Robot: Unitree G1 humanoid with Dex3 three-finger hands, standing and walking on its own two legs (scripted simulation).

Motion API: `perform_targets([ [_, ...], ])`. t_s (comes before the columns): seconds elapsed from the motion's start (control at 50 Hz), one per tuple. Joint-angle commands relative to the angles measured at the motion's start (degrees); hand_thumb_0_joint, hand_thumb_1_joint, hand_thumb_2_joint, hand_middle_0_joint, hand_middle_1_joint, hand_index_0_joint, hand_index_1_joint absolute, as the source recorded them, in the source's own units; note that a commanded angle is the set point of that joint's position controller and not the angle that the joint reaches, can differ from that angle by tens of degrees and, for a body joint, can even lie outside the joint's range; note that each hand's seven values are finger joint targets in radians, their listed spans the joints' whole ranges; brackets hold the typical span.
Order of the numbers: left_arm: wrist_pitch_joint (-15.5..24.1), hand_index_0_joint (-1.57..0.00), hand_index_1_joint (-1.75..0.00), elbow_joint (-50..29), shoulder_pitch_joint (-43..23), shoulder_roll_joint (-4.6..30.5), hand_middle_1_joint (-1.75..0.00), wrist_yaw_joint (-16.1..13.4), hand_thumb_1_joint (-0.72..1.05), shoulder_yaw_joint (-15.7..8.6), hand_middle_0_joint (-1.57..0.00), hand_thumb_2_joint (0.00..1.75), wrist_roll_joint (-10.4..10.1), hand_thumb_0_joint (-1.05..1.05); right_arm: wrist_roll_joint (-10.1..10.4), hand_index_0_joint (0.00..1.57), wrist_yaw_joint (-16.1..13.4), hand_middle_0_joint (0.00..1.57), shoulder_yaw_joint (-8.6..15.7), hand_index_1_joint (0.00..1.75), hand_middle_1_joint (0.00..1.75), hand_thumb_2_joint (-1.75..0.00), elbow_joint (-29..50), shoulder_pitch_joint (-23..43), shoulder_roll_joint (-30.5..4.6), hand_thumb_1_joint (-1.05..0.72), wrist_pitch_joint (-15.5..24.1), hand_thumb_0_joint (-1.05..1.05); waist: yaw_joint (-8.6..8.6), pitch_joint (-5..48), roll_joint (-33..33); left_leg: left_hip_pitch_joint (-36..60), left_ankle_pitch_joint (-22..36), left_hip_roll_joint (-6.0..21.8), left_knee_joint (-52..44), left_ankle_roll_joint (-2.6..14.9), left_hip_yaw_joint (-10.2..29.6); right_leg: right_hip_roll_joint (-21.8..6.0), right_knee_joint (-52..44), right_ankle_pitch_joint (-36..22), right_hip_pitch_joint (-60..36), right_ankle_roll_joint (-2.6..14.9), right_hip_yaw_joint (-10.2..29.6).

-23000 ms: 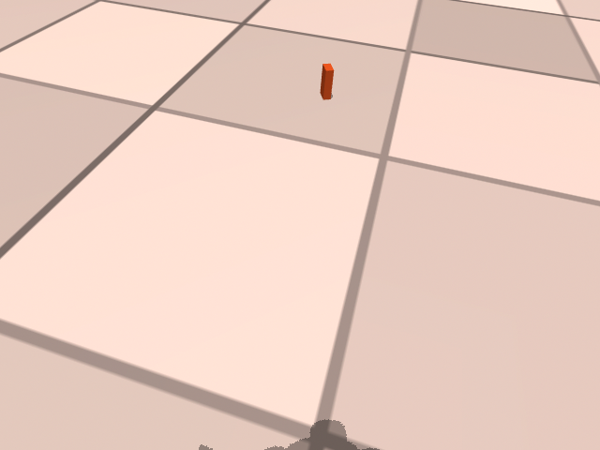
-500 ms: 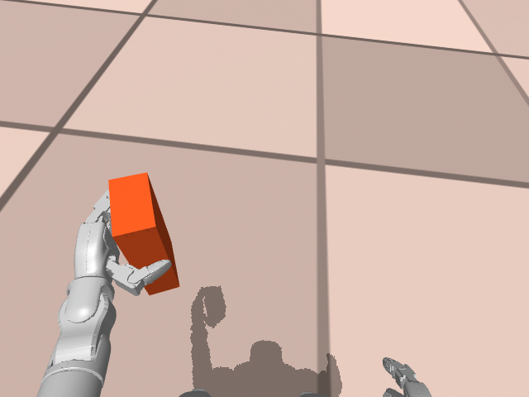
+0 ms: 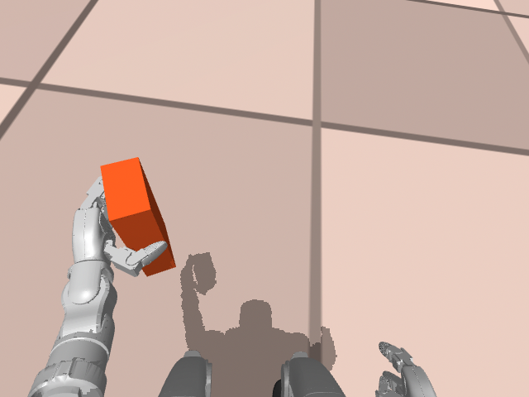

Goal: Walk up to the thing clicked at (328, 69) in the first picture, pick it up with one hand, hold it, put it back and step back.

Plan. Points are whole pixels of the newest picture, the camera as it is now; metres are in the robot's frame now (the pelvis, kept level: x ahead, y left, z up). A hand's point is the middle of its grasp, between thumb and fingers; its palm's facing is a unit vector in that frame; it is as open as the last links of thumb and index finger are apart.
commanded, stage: crouch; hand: left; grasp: from the side
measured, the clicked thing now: (143, 222) +0.37 +0.18 -0.01
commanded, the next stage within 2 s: lower in 1.28 s
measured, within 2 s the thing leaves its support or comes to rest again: neither
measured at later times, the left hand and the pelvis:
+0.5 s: hand (153, 257) +0.41 +0.21 -0.25, palm faces +0.21 -0.98 -0.03, open 12.4 cm; pelvis -0.03 +0.00 -0.21, yaw -3 degrees
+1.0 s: hand (163, 268) +0.43 +0.22 -0.40, palm faces +0.21 -0.98 -0.04, open 12.4 cm; pelvis -0.06 +0.01 -0.34, yaw -5 degrees
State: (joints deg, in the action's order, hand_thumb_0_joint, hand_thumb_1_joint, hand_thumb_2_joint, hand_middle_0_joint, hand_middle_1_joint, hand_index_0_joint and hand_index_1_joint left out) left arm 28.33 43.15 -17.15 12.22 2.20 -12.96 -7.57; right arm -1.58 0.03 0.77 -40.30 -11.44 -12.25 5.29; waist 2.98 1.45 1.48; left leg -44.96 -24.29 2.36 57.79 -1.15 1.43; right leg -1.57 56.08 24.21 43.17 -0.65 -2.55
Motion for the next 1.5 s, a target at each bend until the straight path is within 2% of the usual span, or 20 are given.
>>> perform_targets([
  [0.0, 12.66, -1.27, -1.49, -10.35, -23.70, 8.79, -1.49, 1.22, -0.05, -2.34, -1.24, 1.30, -1.45, 0.00, -0.61, 0.20, 0.31, 0.20, 2.70, 0.30, 0.30, -0.90, 5.43, -1.56, -8.62, -0.87, 2.10, 0.00, 1.72, 24.26, -6.22, 1.86, 0.80, -2.01, 1.73, 1.23, 0.83, 1.73, 2.50, -4.16, 6.45, 1.93, 0.20],
  [0.08, 18.94, -1.23, -1.47, -8.42, -27.55, 14.76, -1.46, 0.79, -0.09, -8.16, -1.21, 1.29, -2.61, 0.00, -1.45, 0.20, 1.04, 0.20, 1.72, 0.30, 0.30, -0.90, 4.98, -2.03, -9.12, -0.88, 2.16, 0.00, 0.53, 34.93, -8.40, -7.47, 3.27, -2.16, 12.76, 1.54, 1.34, 1.83, 12.73, -4.39, 14.66, 2.21, 0.37],
  [0.12, 20.51, -1.19, -1.42, -8.47, -30.07, 15.00, -1.41, 1.23, -0.06, -7.37, -1.18, 1.26, -2.65, 0.00, -1.85, 0.20, 1.03, 0.20, 2.30, 0.30, 0.30, -0.90, 5.26, -2.32, -10.75, -0.89, 1.84, 0.00, 1.80, 38.56, -9.32, -9.39, 5.24, -1.97, 16.90, 1.64, 1.75, 2.05, 16.74, -5.18, 19.31, 2.46, 0.33],
  [0.16, 21.63, -1.15, -1.38, -8.01, -30.89, 19.79, -1.37, 1.39, -0.07, -10.48, -1.14, 1.23, -2.15, 0.00, -2.10, 0.20, 0.96, 0.20, 1.74, 0.30, 0.30, -0.91, 4.57, -2.61, -10.77, -0.89, 1.35, 0.00, 1.08, 40.71, -10.38, -13.04, 7.26, -2.15, 20.61, 1.74, 1.34, 1.94, 19.89, -7.36, 20.19, 2.37, 1.45],
  [0.26, 21.58, -1.12, -1.37, -7.48, -32.25, 18.97, -1.34, 1.79, -0.09, -11.63, -1.12, 1.25, -2.63, 0.00, -2.78, 0.20, 1.56, 0.20, 2.04, 0.30, 0.30, -0.92, 3.87, -2.75, -11.40, -0.91, 0.12, 0.00, 0.87, 46.04, -14.16, -16.78, 10.21, -1.78, 27.13, 1.48, 1.53, 2.27, 26.88, -8.62, 27.39, 2.73, 1.88],
  [0.28, 21.58, -1.13, -1.38, -7.06, -32.79, 20.48, -1.36, 1.72, -0.10, -13.60, -1.13, 1.27, -2.81, 0.00, -2.81, 0.20, 1.54, 0.20, 2.17, 0.30, 0.30, -0.92, 3.64, -2.80, -11.64, -0.92, -0.17, 0.00, 1.00, 47.36, -13.38, -19.02, 9.61, -1.72, 28.82, 1.68, 1.51, 2.19, 27.80, -8.70, 27.55, 2.54, 2.12],
  [0.38, 20.83, -1.16, -1.41, -0.05, -36.58, 19.33, -1.39, 3.43, -0.07, -11.72, -1.16, 1.28, -1.52, 0.00, -3.07, 0.20, 2.05, 0.20, 2.44, 0.30, 0.30, -0.92, 1.64, -4.13, -12.37, -0.92, -0.89, 0.00, 4.99, 47.70, -9.48, -27.77, 6.90, -1.42, 36.04, 2.05, 2.15, 2.47, 34.03, -7.05, 33.65, 2.33, 1.08],
  [0.4, 20.99, -1.17, -1.41, 1.47, -36.46, 20.77, -1.39, 3.81, -0.04, -13.01, -1.16, 1.28, -1.03, 0.00, -3.25, 0.20, 2.12, 0.20, 2.43, 0.30, 0.30, -0.91, 1.23, -4.18, -12.66, -0.92, -0.94, 0.00, 4.68, 47.66, -9.09, -29.00, 6.51, -1.48, 37.56, 2.05, 2.33, 2.53, 35.65, -6.52, 36.08, 2.45, 0.72],
  [0.42, 21.01, -1.17, -1.41, 3.03, -37.81, 20.07, -1.40, 4.37, -0.04, -11.20, -1.17, 1.28, -0.13, 0.00, -3.59, 0.20, 2.25, 0.20, 2.22, 0.30, 0.30, -0.91, 0.77, -4.29, -12.36, -0.91, -0.95, 0.00, 5.74, 47.50, -8.90, -30.75, 6.53, -1.45, 39.14, 2.14, 2.10, 2.49, 36.81, -6.87, 36.30, 2.29, 0.70],
  [0.44, 21.13, -1.17, -1.42, 4.87, -38.86, 21.57, -1.40, 4.45, -0.01, -12.76, -1.17, 1.29, 0.16, 0.00, -3.77, 0.20, 2.39, 0.20, 2.10, 0.30, 0.30, -0.91, 0.44, -4.53, -12.64, -0.91, -1.04, 0.00, 5.19, 47.13, -8.49, -32.13, 6.64, -1.45, 40.77, 2.24, 2.03, 2.48, 38.13, -6.77, 38.66, 2.36, 0.58],
  [0.46, 21.29, -1.19, -1.42, 5.07, -40.08, 20.71, -1.41, 4.77, -0.03, -11.42, -1.18, 1.29, 0.66, 0.00, -3.96, 0.20, 2.62, 0.20, 1.91, 0.30, 0.30, -0.91, 0.49, -3.73, -12.38, -0.91, -1.13, 0.00, 5.48, 46.43, -10.35, -32.78, 4.79, -1.52, 41.04, 1.93, 2.16, 2.58, 39.68, -4.62, 41.81, 2.77, 0.00],
  [0.5, 21.92, -1.18, -1.42, 5.96, -41.78, 21.70, -1.40, 4.58, -0.04, -12.46, -1.17, 1.29, 0.61, 0.00, -4.43, 0.20, 2.99, 0.20, 1.54, 0.30, 0.30, -0.91, 0.30, -3.80, -12.64, -0.91, -1.21, 0.00, 4.77, 46.46, -11.50, -35.05, 2.70, -1.58, 43.14, 1.76, 1.81, 2.69, 42.14, -2.29, 44.48, 2.89, -0.40],
  [0.56, 23.21, -1.19, -1.46, 5.05, -43.53, 28.19, -1.44, 2.79, -0.07, -16.90, -1.18, 1.33, 1.80, 0.00, -5.03, 0.20, 3.64, 0.20, 0.91, 0.30, 0.30, -0.91, 0.58, -3.53, -13.34, -0.91, -1.65, 0.00, 3.03, 47.06, -15.54, -37.62, -1.68, -1.65, 44.31, 0.96, 1.77, 2.67, 46.06, 2.63, 48.56, 3.39, -1.22],
  [0.72, 23.19, -1.18, -1.46, 1.14, -49.93, 33.78, -1.44, 0.42, -0.10, -20.18, -1.17, 1.34, 2.11, 0.00, -5.55, 0.20, 3.54, 0.20, -0.09, 0.30, 0.30, -0.92, 0.43, -3.15, -14.52, -0.92, -2.60, 0.00, 5.10, 50.68, -19.53, -41.81, -5.51, -1.51, 50.11, 0.77, 1.45, 2.33, 52.70, 4.37, 51.80, 2.97, -1.74],
  [0.8, 22.08, -1.15, -1.41, 3.42, -51.61, 32.98, -1.39, 0.94, -0.10, -17.59, -1.15, 1.27, 3.45, 0.00, -5.77, 0.20, 3.41, 0.20, -0.50, 0.30, 0.30, -0.92, -0.01, -2.40, -14.61, -0.93, -2.97, 0.00, 7.59, 46.71, -19.71, -46.46, -8.29, -1.42, 53.15, 0.90, 1.35, 2.27, 55.13, 5.87, 55.93, 2.97, -2.04],
  [0.9, 20.99, -1.17, -1.39, 8.87, -50.64, 32.87, -1.38, 2.43, -0.10, -18.05, -1.15, 1.24, 3.11, 0.00, -6.20, 0.20, 3.60, 0.20, -1.71, 0.30, 0.30, -0.91, -0.45, -3.27, -16.11, -0.92, -3.40, 0.00, 9.08, 43.41, -16.82, -51.36, -7.50, -1.59, 58.11, 1.43, 1.52, 2.56, 57.55, 4.53, 57.36, 2.48, -2.97],
  [1.0, 20.37, -1.19, -1.42, 14.43, -47.17, 36.35, -1.41, 3.75, -0.07, -20.50, -1.17, 1.25, 4.00, 0.00, -6.55, 0.20, 4.03, 0.20, -2.95, 0.30, 0.30, -0.91, -0.15, -3.27, -17.28, -0.91, -4.40, 0.00, 8.43, 39.91, -14.91, -56.33, -9.34, -1.76, 59.88, 1.54, 1.81, 2.98, 59.69, 6.63, 58.38, 2.28, -4.21],
  [1.14, 21.23, -1.21, -1.44, 7.82, -48.88, 40.71, -1.44, 3.79, 0.03, -23.74, -1.19, 1.28, 3.41, 0.00, -7.44, 0.20, 4.32, 0.20, -3.99, 0.30, 0.30, -0.90, 0.65, -2.40, -18.93, -0.90, -5.28, 0.00, 7.60, 40.86, -20.23, -54.53, -9.37, -1.26, 61.45, 0.86, 3.02, 3.29, 63.39, 6.22, 60.73, 2.49, -5.42],
  [1.32, 21.43, -1.18, -1.39, 1.91, -49.58, 38.19, -1.39, 3.64, -0.02, -19.94, -1.17, 1.23, 3.16, 0.00, -8.67, 0.20, 4.44, 0.20, -4.68, 0.30, 0.30, -0.91, -0.26, -2.92, -19.51, -0.92, -5.79, 0.00, 9.91, 43.08, -24.06, -51.45, -2.63, -0.76, 65.43, 0.52, 3.87, 3.43, 65.55, 0.09, 60.89, 2.57, -5.46],
  [1.48, 21.92, -1.20, -1.43, 15.68, -44.51, 37.23, -1.44, 3.42, -0.04, -20.24, -1.18, 1.24, 3.26, 0.00, -9.40, 0.20, 5.04, 0.20, -7.17, 0.30, 0.30, -0.91, -0.02, -0.81, -21.02, -0.90, -6.73, 0.00, 12.30, 32.44, -16.39, -59.83, -5.89, -0.84, 68.42, 0.94, 5.43, 3.83, 66.80, 2.17, 62.58, 1.97, -7.52],
])
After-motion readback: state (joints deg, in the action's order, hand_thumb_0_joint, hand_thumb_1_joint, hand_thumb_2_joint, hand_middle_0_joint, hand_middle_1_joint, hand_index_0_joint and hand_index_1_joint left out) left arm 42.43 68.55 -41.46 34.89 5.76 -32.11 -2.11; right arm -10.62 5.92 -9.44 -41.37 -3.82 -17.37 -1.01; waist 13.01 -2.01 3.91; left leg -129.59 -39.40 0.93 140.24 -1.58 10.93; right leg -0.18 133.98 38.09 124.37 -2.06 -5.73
